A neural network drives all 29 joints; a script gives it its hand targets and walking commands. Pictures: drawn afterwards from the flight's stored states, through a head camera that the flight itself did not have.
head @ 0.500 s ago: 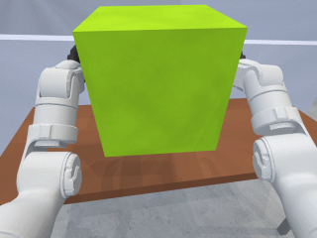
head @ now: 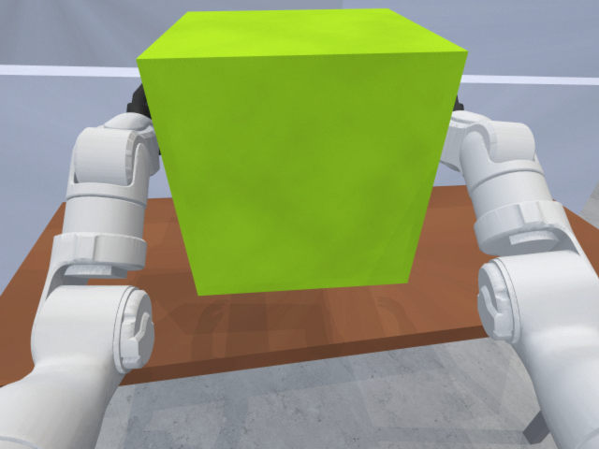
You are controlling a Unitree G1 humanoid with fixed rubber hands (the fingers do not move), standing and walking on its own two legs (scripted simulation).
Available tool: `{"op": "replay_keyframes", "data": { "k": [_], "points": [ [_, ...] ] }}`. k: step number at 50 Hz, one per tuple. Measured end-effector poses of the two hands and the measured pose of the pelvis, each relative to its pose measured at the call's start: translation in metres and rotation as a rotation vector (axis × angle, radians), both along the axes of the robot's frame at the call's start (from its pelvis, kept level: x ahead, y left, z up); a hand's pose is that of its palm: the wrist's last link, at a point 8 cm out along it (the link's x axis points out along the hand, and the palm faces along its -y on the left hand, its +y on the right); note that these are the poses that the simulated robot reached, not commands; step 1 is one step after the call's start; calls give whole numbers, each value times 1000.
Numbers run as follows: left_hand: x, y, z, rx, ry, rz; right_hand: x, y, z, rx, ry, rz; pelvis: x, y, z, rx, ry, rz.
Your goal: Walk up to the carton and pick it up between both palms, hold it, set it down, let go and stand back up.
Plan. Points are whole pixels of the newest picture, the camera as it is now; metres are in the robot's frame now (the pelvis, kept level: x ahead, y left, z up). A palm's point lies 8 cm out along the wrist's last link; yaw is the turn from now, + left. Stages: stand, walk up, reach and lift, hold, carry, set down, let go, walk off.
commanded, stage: hold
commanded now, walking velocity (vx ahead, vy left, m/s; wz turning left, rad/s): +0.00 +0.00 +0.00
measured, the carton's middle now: (296, 146) +0.40 -0.01 +0.29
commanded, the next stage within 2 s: none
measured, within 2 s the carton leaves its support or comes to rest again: neither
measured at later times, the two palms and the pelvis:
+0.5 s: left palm (141, 132) +0.36 +0.18 +0.31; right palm (443, 131) +0.36 -0.19 +0.33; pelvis +0.00 +0.00 +0.00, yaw +0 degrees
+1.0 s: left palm (141, 132) +0.36 +0.18 +0.31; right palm (444, 131) +0.36 -0.19 +0.33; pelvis +0.00 +0.00 +0.00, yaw +0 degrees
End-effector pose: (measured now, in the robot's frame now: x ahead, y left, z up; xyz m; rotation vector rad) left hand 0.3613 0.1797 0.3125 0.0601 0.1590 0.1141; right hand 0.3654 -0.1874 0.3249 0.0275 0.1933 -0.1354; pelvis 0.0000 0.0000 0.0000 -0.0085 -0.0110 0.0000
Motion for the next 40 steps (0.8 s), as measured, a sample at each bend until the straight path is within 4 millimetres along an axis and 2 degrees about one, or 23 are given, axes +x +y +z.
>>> {"op": "replay_keyframes", "data": {
  "k": [40],
  "points": [
    [-1, 1, 1, 0, 1, -1, -1, 1, 1, -3, 0, 0, -1, 0, 0, 0, -1, 0]
  ]
}}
